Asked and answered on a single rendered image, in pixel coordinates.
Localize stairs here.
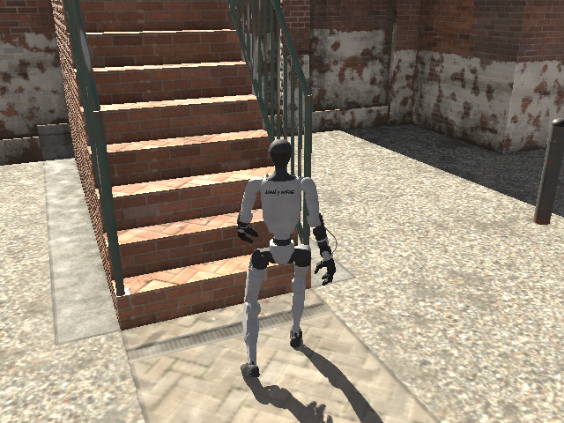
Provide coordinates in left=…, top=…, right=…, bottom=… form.
left=51, top=0, right=312, bottom=330

